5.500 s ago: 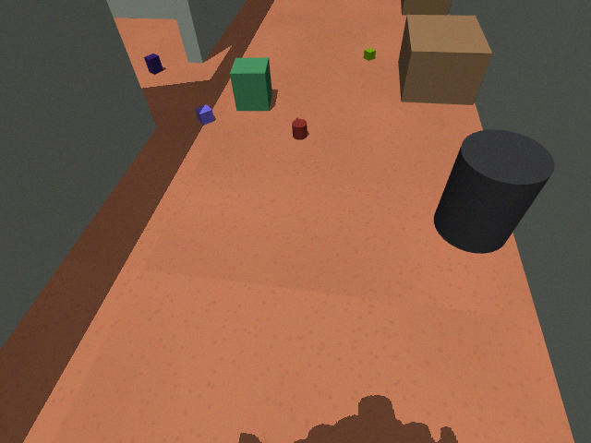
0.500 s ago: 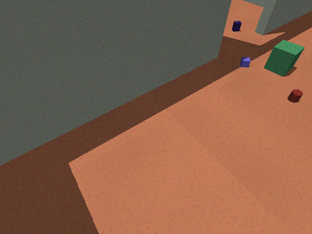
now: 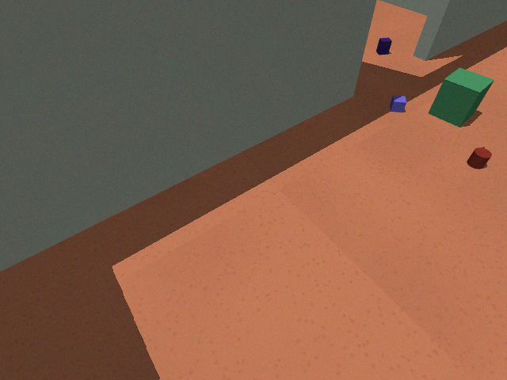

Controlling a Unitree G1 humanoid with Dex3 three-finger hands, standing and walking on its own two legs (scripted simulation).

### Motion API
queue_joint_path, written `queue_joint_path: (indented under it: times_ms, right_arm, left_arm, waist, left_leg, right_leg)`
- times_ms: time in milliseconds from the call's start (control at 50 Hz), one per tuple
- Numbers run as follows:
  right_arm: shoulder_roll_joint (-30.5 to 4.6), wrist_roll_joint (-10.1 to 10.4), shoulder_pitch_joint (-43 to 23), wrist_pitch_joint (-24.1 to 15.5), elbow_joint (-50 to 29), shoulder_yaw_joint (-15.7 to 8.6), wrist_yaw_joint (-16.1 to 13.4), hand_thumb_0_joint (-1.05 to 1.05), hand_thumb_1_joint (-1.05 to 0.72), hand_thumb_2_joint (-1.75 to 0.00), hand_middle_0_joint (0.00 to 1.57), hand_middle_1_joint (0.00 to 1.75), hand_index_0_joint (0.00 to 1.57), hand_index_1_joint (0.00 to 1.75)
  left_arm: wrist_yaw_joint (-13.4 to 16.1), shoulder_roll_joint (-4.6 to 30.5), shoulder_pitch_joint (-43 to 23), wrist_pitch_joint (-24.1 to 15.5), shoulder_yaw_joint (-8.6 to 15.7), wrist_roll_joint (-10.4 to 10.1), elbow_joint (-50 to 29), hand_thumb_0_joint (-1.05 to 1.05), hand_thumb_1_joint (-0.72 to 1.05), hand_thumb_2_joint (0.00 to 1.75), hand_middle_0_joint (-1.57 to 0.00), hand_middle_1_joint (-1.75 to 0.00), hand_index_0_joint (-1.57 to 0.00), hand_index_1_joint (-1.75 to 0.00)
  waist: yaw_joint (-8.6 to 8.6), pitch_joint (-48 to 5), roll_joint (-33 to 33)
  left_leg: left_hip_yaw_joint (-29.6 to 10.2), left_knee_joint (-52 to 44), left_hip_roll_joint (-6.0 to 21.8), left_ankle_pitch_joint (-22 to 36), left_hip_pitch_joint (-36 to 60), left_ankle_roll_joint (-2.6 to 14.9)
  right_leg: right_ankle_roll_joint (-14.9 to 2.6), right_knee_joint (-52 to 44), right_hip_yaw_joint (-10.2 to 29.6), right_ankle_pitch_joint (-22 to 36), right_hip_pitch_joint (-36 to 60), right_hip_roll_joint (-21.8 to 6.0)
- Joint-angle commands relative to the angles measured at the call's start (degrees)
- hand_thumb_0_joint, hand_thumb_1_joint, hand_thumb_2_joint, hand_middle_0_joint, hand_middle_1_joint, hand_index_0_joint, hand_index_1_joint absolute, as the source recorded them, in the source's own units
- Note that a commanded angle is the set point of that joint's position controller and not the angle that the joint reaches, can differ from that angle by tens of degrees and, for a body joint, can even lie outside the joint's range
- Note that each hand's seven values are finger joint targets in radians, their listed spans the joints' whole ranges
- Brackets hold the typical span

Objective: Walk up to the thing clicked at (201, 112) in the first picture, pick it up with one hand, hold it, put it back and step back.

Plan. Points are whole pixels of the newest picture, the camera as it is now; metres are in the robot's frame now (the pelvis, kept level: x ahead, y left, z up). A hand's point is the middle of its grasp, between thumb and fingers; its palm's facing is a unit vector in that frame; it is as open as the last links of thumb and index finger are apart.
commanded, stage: stand
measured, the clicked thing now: (397, 103) +1.83 -0.94 -0.74
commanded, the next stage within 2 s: walk up in 0.32 s
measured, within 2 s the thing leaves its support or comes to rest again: neither
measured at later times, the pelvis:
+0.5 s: pelvis +0.03 +0.01 +0.00, yaw +2 degrees
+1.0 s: pelvis +0.20 +0.04 -0.01, yaw -1 degrees
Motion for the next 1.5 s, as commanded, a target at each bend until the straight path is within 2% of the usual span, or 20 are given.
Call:
queue_joint_path:
  times_ms: [0,280,300,380,440,560,580,600,620,660,720,960,1040,1080,1100,1220,1280,1300,1340,1480]
  right_arm:
    - [-12.6,-0.1,-1.9,-1.4,-3.0,-2.2,-0.7,0.0,-0.9,-0.9,0.2,0.3,0.2,0.3]
    - [-12.6,0.0,-2.3,-1.4,-3.0,-2.2,-0.8,0.0,-0.9,-0.9,0.2,0.3,0.2,0.3]
    - [-16.8,-0.9,1.9,-1.9,-5.4,-5.7,0.6,0.0,-0.9,-0.9,0.2,0.3,0.2,0.3]
    - [-14.2,-2.0,-7.4,-1.9,-10.7,-6.1,1.7,0.0,-0.9,-0.9,0.2,0.3,0.2,0.3]
    - [-13.8,-1.7,-4.4,-3.2,-10.8,-6.6,2.5,0.0,-0.9,-0.9,0.2,0.3,0.2,0.3]
    - [-14.2,-1.8,13.5,-3.6,-7.5,-9.6,3.2,0.0,-0.9,-0.9,0.2,0.3,0.2,0.3]
    - [-17.4,-2.1,19.9,-3.8,-5.6,-11.1,2.4,0.0,-0.9,-0.9,0.2,0.3,0.2,0.3]
    - [-22.5,-3.0,25.2,-4.0,-5.7,-12.1,1.3,0.0,-0.9,-0.9,0.2,0.3,0.2,0.3]
    - [-24.8,-2.7,18.1,-4.5,-9.4,-11.7,1.2,0.0,-0.9,-0.9,0.2,0.3,0.2,0.3]
    - [-24.2,-0.9,7.4,-4.5,-12.8,-10.8,1.4,0.0,-0.9,-0.9,0.2,0.3,0.2,0.3]
    - [-17.7,-0.7,6.3,-5.7,-14.8,-8.7,1.3,0.0,-0.9,-0.9,0.2,0.3,0.2,0.3]
    - [-18.3,-0.6,10.7,-5.8,-17.9,-8.8,1.5,0.0,-0.9,-0.9,0.2,0.3,0.2,0.3]
    - [-14.6,-0.3,12.9,-5.0,-19.5,-7.2,1.1,0.0,-0.9,-0.9,0.2,0.3,0.2,0.3]
    - [-11.0,0.4,16.2,-4.5,-20.8,-5.4,1.0,0.0,-0.9,-0.9,0.2,0.3,0.2,0.3]
    - [-16.2,-0.1,14.4,-4.1,-19.8,-6.7,0.5,0.0,-0.9,-0.9,0.2,0.3,0.2,0.3]
    - [-13.6,0.2,15.3,-3.4,-17.5,-6.6,2.1,0.0,-0.9,-0.9,0.2,0.3,0.2,0.3]
    - [-13.2,-0.3,12.1,-3.3,-18.7,-6.9,2.9,0.0,-0.9,-0.9,0.2,0.3,0.2,0.3]
    - [-13.9,-1.4,2.8,-3.5,-23.0,-7.3,3.4,0.0,-0.9,-0.9,0.2,0.3,0.2,0.3]
    - [-13.3,-1.2,-2.6,-4.0,-25.5,-7.2,3.3,0.0,-0.9,-0.9,0.2,0.3,0.2,0.3]
    - [-13.4,-0.4,3.4,-4.4,-24.2,-8.0,3.3,0.0,-0.9,-0.9,0.2,0.3,0.2,0.3]
  left_arm:
    - [0.7,12.2,-1.9,-1.1,2.1,-0.3,-3.5,0.0,0.9,0.9,-0.2,-0.3,-0.2,-0.3]
    - [0.8,12.2,-1.5,-0.8,2.1,-0.2,-3.5,0.0,0.9,0.9,-0.2,-0.3,-0.2,-0.3]
    - [-0.7,16.9,2.3,-1.6,5.9,0.8,-6.3,0.0,0.9,0.9,-0.2,-0.3,-0.2,-0.3]
    - [-0.9,20.7,8.1,-2.6,8.6,1.7,-7.1,0.0,0.9,0.9,-0.2,-0.3,-0.2,-0.3]
    - [-1.0,18.4,7.6,-3.1,8.3,1.8,-8.3,0.0,0.9,0.9,-0.2,-0.3,-0.2,-0.3]
    - [-2.6,15.4,-1.6,-2.2,6.6,1.5,-14.4,0.0,0.9,0.9,-0.2,-0.3,-0.2,-0.3]
    - [-2.7,12.0,1.1,-1.9,5.4,1.6,-14.5,0.0,0.9,0.9,-0.2,-0.3,-0.2,-0.3]
    - [-2.5,7.7,3.6,-1.7,4.0,1.6,-15.0,0.0,0.9,0.9,-0.2,-0.3,-0.2,-0.3]
    - [-2.1,10.4,6.2,-1.1,4.7,0.6,-14.7,0.0,0.9,0.9,-0.2,-0.3,-0.2,-0.3]
    - [-1.6,16.4,7.5,-1.2,5.3,0.0,-13.3,0.0,0.9,0.9,-0.2,-0.3,-0.2,-0.3]
    - [-2.3,16.5,13.8,-1.5,6.0,-0.5,-9.8,0.0,0.9,0.9,-0.2,-0.3,-0.2,-0.3]
    - [-4.6,12.6,3.5,-2.7,5.7,0.7,-16.5,0.0,0.9,0.9,-0.2,-0.3,-0.2,-0.3]
    - [-3.0,15.7,16.6,-4.0,7.7,0.5,-13.4,0.0,0.9,0.9,-0.2,-0.3,-0.2,-0.3]
    - [-1.7,22.9,20.4,-4.6,9.3,0.3,-15.0,0.0,0.9,0.9,-0.2,-0.3,-0.2,-0.3]
    - [-1.7,23.5,17.3,-4.3,9.4,-0.5,-15.6,0.0,0.9,0.9,-0.2,-0.3,-0.2,-0.3]
    - [-1.1,16.5,10.7,-4.9,6.9,-1.0,-19.0,0.0,0.9,0.9,-0.2,-0.3,-0.2,-0.3]
    - [-1.2,17.1,10.6,-5.3,7.0,-0.4,-20.7,0.0,0.9,0.9,-0.2,-0.3,-0.2,-0.3]
    - [-1.2,16.6,16.0,-4.3,6.9,-0.7,-20.1,0.0,0.9,0.9,-0.2,-0.3,-0.2,-0.3]
    - [-1.1,18.0,18.7,-4.4,6.9,-0.3,-20.0,0.0,0.9,0.9,-0.2,-0.3,-0.2,-0.3]
    - [-0.5,17.5,14.0,-4.5,6.2,-0.5,-22.1,0.0,0.9,0.9,-0.2,-0.3,-0.2,-0.3]
  waist:
    - [0.0,-2.8,-0.2]
    - [0.28,-3.0,0.2]
    - [0.72,-8.0,-0.6]
    - [7.07,6.0,-9.2]
    - [5.11,5.0,-5.1]
    - [-5.65,0.1,-4.3]
    - [-8.54,-3.9,6.9]
    - [-10.78,-4.0,20.4]
    - [-6.96,-2.9,14.7]
    - [-2.51,3.7,7.2]
    - [0.35,3.1,7.1]
    - [-1.91,2.8,6.7]
    - [4.85,-6.7,-5.6]
    - [5.08,-7.2,-17.8]
    - [5.04,-4.4,-13.2]
    - [0.35,2.0,-8.7]
    - [1.03,2.7,-8.3]
    - [3.1,3.3,-3.9]
    - [4.29,4.1,-3.8]
    - [-1.31,-1.6,-6.2]
  left_leg:
    - [-3.3,-2.9,5.1,5.9,0.3,2.9]
    - [-3.4,-2.6,5.2,7.0,0.3,2.79]
    - [-3.4,0.5,2.1,-23.3,-2.0,6.53]
    - [3.5,25.5,0.6,-16.8,-32.4,3.29]
    - [1.8,22.6,3.6,-16.1,-29.5,3.15]
    - [8.1,9.2,0.2,-1.2,12.4,2.35]
    - [4.9,9.1,0.9,-7.2,22.5,3.57]
    - [-15.5,-1.4,11.9,-29.4,20.9,6.33]
    - [-38.1,-14.1,21.3,-46.8,9.8,10.02]
    - [-32.4,-14.6,22.8,-43.0,-1.1,14.25]
    - [-11.1,-9.7,14.1,-22.3,-0.2,10.39]
    - [3.5,-3.9,12.9,-0.4,0.4,12.65]
    - [8.6,24.0,7.4,10.5,-4.8,8.84]
    - [8.5,44.8,-3.4,-20.2,-26.2,4.41]
    - [4.2,48.9,0.3,-21.7,-25.9,4.34]
    - [2.7,42.1,3.4,-9.3,-18.4,3.86]
    - [4.6,31.0,4.6,-7.5,-20.3,1.92]
    - [5.5,28.5,1.9,-10.1,-22.9,1.47]
    - [3.5,22.6,3.3,-10.0,-24.9,1.47]
    - [4.7,11.2,1.2,-1.2,-5.0,2.55]
  right_leg:
    - [-1.93,-4.6,5.0,1.7,-0.7,-6.1]
    - [-2.0,-4.2,4.8,2.3,-0.7,-6.0]
    - [-4.65,-0.2,3.7,-23.6,3.3,-3.5]
    - [-13.93,-15.1,24.0,-32.8,8.1,-22.1]
    - [-14.56,-11.6,17.4,-16.4,10.5,-17.9]
    - [-8.48,6.3,0.5,-18.0,-21.1,-7.5]
    - [-7.07,21.7,-2.4,-20.2,-28.8,-3.9]
    - [-5.53,41.5,0.8,-26.1,-36.9,4.3]
    - [-4.81,48.6,9.6,-22.1,-35.8,5.9]
    - [-5.14,48.1,13.5,-15.0,-31.2,-0.3]
    - [-3.47,41.0,11.6,-5.8,-27.0,-2.3]
    - [-2.44,15.6,0.3,3.0,-17.1,-2.5]
    - [-4.85,8.6,-0.6,-0.1,5.5,0.5]
    - [-13.25,-3.8,36.7,-11.8,14.4,-20.3]
    - [-17.84,-4.1,40.5,-9.7,9.5,-22.8]
    - [-13.4,-3.4,12.2,6.1,-8.4,-10.9]
    - [-14.72,-5.0,9.7,0.6,-7.7,-11.3]
    - [-15.26,-5.9,21.7,0.6,-6.8,-10.3]
    - [-16.28,-5.0,24.7,5.2,-4.6,-13.7]
    - [-10.96,3.8,19.1,6.1,-11.8,-8.5]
